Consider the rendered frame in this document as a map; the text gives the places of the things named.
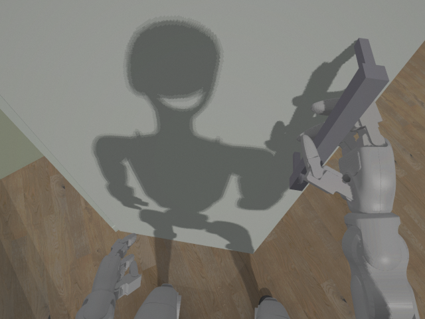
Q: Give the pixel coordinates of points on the robot right hand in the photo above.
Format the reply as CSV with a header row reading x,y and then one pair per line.
x,y
369,162

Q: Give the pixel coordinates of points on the robot left forearm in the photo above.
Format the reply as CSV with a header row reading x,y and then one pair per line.
x,y
99,304

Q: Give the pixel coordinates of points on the fridge door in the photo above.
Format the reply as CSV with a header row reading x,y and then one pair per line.
x,y
179,118

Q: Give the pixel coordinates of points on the robot left hand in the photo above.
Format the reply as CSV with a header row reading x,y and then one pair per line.
x,y
110,274

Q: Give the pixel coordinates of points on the handle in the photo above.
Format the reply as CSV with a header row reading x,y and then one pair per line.
x,y
362,90

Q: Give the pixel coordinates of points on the robot right forearm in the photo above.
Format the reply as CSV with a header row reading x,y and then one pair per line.
x,y
378,257

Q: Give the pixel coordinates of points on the robot right thigh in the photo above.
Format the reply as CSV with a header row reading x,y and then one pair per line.
x,y
269,309

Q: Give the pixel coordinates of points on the robot right foot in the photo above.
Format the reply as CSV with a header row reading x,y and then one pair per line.
x,y
262,298

